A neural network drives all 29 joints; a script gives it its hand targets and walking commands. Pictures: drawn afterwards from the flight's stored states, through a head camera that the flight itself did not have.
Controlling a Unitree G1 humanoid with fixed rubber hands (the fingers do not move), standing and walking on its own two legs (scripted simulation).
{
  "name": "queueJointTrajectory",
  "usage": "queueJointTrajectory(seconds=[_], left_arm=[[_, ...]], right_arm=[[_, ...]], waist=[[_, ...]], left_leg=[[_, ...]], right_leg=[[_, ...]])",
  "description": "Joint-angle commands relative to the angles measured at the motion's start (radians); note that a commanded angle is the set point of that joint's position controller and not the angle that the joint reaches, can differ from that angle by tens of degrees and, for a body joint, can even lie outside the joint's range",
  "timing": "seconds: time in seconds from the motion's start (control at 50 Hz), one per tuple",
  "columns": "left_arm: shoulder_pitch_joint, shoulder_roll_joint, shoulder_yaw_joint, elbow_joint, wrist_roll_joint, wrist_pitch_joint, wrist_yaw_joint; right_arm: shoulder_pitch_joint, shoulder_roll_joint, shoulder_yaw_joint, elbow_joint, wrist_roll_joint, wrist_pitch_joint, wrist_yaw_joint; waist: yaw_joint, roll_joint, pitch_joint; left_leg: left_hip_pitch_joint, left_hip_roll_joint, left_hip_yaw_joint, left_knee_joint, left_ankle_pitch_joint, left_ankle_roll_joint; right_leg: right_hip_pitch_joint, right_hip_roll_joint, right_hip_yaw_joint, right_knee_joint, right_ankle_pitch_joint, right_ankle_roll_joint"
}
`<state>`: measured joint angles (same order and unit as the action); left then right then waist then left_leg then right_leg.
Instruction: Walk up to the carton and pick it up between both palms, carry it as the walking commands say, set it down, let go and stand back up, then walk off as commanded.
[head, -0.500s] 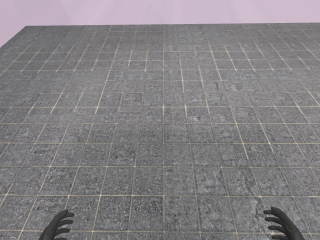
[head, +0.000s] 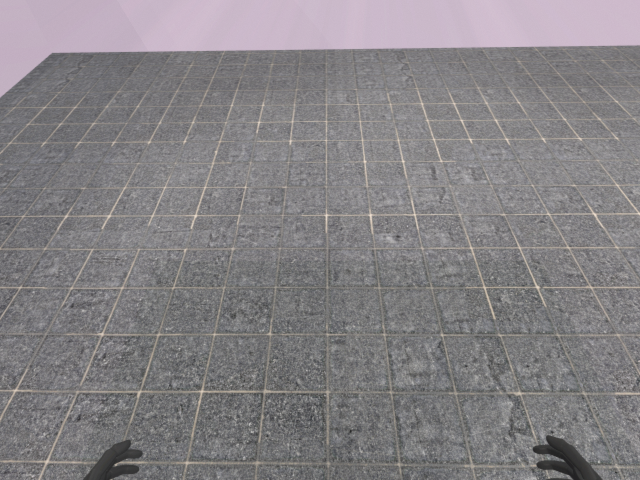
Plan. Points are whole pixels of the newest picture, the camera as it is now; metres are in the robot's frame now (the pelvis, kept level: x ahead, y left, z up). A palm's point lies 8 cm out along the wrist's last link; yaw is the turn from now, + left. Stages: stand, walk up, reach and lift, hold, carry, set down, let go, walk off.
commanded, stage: stand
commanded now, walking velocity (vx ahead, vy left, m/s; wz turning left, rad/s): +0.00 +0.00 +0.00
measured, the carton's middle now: out of the picture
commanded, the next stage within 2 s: walk up in 1.80 s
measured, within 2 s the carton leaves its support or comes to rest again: neither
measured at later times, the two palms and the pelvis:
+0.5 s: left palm out of the picture +0.12 +0.31 -0.08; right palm out of the picture +0.11 -0.31 -0.08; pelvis +0.00 +0.00 +0.02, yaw +0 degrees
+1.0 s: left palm out of the picture +0.10 +0.31 -0.08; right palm out of the picture +0.10 -0.31 -0.08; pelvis +0.00 +0.00 +0.02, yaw +0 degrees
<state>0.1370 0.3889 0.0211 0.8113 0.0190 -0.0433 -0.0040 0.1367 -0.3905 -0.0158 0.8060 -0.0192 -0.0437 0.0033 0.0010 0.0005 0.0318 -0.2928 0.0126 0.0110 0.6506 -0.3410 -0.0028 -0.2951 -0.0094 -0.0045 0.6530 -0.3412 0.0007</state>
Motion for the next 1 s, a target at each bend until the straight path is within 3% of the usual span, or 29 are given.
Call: queueJointTrajectory(seconds=[0.0,0.54,0.98], left_arm=[[-0.047,0.168,0.036,-0.038,-0.003,-0.011,0.004],[-0.097,0.174,0.014,0.152,-0.007,0.001,0.003],[-0.095,0.179,0.014,0.199,-0.008,0.009,0.007]], right_arm=[[-0.048,-0.167,-0.037,-0.040,0.002,-0.011,-0.004],[-0.095,-0.171,-0.021,0.156,0.005,0.003,-0.002],[-0.091,-0.176,-0.021,0.201,0.007,0.011,-0.005]], waist=[[0.000,-0.001,-0.074],[-0.001,-0.001,-0.051],[-0.001,0.000,-0.047]], left_leg=[[0.032,0.083,-0.094,-0.133,0.178,0.062],[0.146,0.108,-0.091,-0.327,0.215,0.033],[0.165,0.115,-0.092,-0.359,0.231,0.029]], right_leg=[[0.032,-0.083,0.094,-0.133,0.185,-0.064],[0.139,-0.108,0.098,-0.327,0.225,-0.034],[0.158,-0.114,0.097,-0.359,0.238,-0.028]])
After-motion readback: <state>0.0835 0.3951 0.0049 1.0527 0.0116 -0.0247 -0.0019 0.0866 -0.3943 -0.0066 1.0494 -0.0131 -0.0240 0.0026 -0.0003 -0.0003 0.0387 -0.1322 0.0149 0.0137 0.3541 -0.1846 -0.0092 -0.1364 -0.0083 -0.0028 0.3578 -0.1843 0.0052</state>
